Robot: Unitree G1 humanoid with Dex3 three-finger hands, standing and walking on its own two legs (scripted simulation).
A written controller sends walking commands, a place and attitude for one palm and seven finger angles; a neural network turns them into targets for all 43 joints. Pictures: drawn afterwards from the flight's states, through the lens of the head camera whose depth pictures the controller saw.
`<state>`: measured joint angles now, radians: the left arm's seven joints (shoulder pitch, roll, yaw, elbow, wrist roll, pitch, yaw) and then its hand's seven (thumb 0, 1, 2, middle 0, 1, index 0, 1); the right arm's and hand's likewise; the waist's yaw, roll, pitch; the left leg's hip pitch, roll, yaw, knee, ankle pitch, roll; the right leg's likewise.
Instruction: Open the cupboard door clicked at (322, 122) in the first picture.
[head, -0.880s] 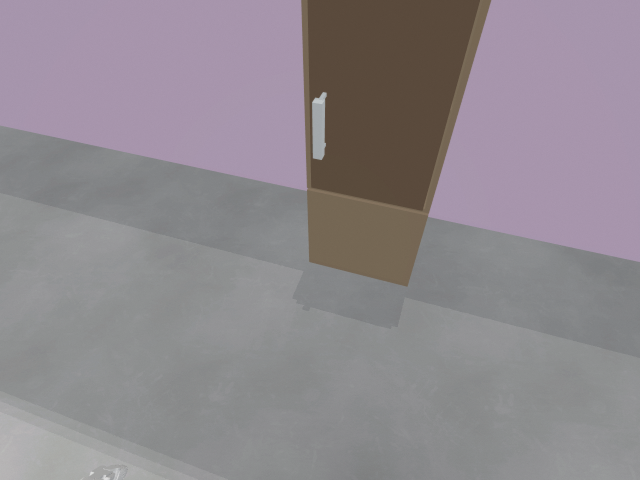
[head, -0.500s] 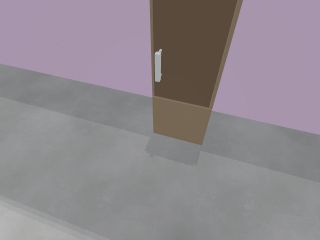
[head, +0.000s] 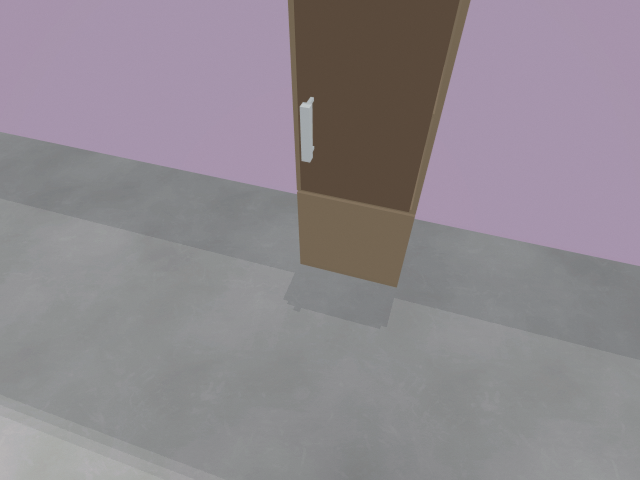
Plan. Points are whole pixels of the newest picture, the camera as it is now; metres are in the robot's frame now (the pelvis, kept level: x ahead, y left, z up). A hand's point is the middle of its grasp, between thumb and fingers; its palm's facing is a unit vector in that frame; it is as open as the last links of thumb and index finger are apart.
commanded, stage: look at it before walking up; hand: left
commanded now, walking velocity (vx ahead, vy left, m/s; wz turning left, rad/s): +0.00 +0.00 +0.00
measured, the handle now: (309, 129) +1.01 +0.08 -0.10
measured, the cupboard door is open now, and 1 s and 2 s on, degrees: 0 0 0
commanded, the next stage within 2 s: turn to face it in 0.56 s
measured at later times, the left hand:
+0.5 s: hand out of the picture +0.07 +0.25 -0.16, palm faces -0.04 -0.94 -0.34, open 7.3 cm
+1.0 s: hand out of the picture +0.07 +0.21 -0.17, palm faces -0.10 -0.95 -0.28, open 7.3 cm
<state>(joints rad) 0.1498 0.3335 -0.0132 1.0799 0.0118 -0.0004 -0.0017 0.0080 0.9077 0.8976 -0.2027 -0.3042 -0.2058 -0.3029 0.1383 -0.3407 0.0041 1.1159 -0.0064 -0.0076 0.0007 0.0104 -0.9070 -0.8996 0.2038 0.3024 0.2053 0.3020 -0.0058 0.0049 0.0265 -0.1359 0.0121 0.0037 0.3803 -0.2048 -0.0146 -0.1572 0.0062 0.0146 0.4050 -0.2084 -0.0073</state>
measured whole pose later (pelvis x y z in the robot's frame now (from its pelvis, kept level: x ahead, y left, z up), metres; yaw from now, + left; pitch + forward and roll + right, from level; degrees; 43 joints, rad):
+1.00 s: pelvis +0.00 +0.00 -0.01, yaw -5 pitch -1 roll +1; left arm 0.20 0.26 0.00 1.01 0.02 0.05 0.00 0.01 0.91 0.90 -0.20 -0.30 -0.20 -0.30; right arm 0.15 -0.26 -0.01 1.03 -0.01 0.01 -0.02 0.01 -0.91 -0.90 0.20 0.30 0.20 0.30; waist 0.00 0.00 0.04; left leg -0.20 0.04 0.08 0.51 -0.28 -0.02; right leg -0.26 0.04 0.09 0.54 -0.25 -0.01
